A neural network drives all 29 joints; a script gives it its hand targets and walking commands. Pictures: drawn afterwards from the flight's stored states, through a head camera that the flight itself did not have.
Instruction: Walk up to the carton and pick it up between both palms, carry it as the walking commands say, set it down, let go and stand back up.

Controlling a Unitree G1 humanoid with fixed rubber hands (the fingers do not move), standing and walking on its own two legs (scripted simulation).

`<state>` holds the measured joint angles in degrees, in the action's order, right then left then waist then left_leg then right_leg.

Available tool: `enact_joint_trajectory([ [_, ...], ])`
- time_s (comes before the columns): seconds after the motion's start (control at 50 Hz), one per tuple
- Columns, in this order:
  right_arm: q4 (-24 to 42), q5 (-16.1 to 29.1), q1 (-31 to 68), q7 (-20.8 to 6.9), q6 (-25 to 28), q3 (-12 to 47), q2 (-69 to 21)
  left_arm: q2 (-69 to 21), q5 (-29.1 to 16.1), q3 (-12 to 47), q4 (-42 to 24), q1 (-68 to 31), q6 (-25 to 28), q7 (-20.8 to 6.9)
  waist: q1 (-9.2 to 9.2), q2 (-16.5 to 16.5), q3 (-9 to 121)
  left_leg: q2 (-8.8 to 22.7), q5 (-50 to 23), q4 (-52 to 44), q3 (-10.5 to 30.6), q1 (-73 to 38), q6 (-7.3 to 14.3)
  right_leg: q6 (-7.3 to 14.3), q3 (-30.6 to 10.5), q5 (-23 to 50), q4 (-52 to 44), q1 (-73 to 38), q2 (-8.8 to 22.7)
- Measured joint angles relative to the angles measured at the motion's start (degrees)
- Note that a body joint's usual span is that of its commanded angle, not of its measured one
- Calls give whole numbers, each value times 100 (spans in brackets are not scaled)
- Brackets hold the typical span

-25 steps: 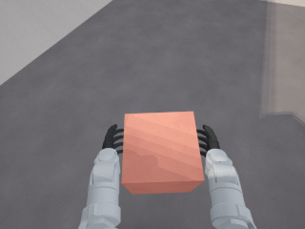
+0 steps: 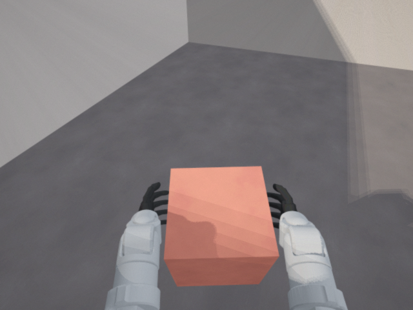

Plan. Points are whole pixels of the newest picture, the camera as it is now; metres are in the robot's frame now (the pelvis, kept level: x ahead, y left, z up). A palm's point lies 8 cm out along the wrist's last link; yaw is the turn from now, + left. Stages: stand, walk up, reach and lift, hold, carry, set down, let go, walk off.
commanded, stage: reach and lift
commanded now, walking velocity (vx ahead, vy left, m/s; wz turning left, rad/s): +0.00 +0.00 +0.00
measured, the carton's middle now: (217, 229) +0.33 +0.01 -0.02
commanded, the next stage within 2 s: hold in 1.08 s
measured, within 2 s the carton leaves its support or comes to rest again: neither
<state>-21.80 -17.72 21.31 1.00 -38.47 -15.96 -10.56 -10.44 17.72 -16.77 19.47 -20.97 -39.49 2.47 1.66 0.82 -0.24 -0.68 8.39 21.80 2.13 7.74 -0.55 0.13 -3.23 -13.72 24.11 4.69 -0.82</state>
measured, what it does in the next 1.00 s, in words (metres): stands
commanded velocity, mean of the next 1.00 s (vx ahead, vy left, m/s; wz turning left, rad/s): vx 0.00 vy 0.00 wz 0.00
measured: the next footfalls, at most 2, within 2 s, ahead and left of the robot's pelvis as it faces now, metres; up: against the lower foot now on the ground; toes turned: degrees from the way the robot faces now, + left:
none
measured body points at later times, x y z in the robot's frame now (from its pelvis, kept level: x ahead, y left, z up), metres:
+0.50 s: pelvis +0.00 +0.00 +0.00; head -0.04 +0.01 +0.45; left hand +0.32 +0.15 +0.04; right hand +0.32 -0.14 +0.04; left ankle +0.05 +0.13 -0.74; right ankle +0.00 -0.12 -0.74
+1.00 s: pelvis +0.00 +0.01 +0.00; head -0.05 +0.01 +0.45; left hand +0.30 +0.15 +0.04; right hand +0.30 -0.14 +0.04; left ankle +0.05 +0.13 -0.74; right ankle +0.00 -0.12 -0.74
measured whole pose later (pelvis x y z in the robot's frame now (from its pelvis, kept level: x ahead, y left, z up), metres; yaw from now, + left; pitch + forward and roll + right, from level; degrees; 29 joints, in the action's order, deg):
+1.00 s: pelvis +0.00 +0.01 +0.00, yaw +0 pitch -8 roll +0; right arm -17.5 -16.8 17.1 0.7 -43.3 -12.4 -9.2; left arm -9.3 16.5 -12.1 16.1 -17.3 -43.6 1.6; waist 0.2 0.8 -0.2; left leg -0.9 8.9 22.0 2.2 5.6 -0.1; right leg -0.3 -3.3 -13.5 22.8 1.8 -0.6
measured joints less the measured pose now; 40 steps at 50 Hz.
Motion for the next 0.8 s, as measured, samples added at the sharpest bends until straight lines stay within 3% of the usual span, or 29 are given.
enact_joint_trajectory([
  [0.2,9,-119,79,-41,-259,-46,-29,-27,126,-38,-22,-70,-267,-34,-26,11,-74,6,-9,-83,-11,-246,1,5,-15,22,-95,-246,-2],
  [0.46,202,-28,-85,-21,-319,72,30,11,30,164,-97,39,-292,-15,-143,2,-76,-4,29,-17,-10,-146,24,-23,-18,30,-122,-191,6],
  [0.8,335,58,-305,-24,-418,244,99,78,-83,377,-233,251,-367,-47,-146,1,1,-27,58,-14,-8,-206,50,-43,-21,21,-166,-275,28],
])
